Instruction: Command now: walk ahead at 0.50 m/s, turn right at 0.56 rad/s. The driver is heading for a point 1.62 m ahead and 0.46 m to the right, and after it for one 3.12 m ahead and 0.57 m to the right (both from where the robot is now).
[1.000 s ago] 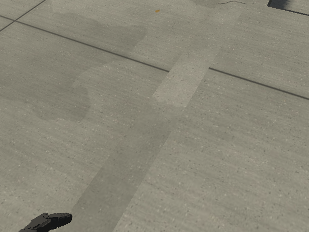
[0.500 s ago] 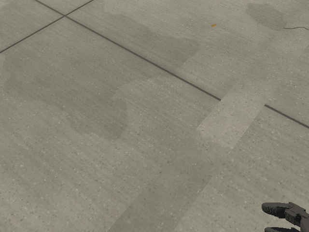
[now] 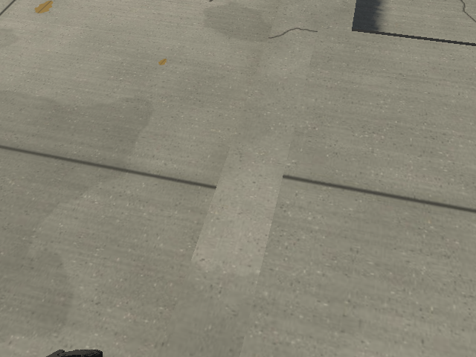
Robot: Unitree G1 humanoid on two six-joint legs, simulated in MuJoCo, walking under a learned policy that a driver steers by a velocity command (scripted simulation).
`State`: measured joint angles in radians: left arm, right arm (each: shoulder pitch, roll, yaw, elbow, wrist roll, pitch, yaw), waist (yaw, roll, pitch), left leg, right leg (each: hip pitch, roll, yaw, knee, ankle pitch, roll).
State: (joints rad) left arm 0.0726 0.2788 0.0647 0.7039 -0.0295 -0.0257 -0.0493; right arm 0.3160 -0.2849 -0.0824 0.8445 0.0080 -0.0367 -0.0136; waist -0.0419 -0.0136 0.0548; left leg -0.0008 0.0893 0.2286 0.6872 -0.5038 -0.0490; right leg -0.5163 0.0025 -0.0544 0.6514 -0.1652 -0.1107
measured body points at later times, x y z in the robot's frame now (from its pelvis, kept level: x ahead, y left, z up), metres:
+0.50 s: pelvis +0.29 +0.01 +0.01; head +0.31 +0.00 +0.46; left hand +0.41 +0.28 -0.11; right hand +0.44 -0.29 -0.06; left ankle +0.42 +0.09 -0.71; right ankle +0.12 -0.07 -0.68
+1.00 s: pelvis +0.51 -0.13 +0.00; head +0.54 -0.16 +0.45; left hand +0.84 -0.07 -0.06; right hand +0.36 -0.38 -0.13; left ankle +0.42 +0.09 -0.69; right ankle +0.55 -0.27 -0.72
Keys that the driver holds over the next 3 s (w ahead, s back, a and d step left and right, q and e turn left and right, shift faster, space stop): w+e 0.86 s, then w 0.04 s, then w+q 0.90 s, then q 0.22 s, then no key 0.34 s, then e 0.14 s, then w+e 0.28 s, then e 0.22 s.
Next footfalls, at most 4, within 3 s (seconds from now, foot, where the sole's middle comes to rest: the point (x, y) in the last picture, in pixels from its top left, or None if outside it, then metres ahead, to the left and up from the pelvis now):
0.46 left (219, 355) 0.45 0.08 -0.75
0.98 right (351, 302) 0.58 -0.30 -0.75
1.52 left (313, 195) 0.96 -0.24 -0.75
1.96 right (373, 141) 1.18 -0.50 -0.75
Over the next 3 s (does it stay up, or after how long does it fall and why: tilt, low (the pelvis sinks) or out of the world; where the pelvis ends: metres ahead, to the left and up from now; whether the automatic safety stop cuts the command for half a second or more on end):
stays up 1.22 -0.45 0.03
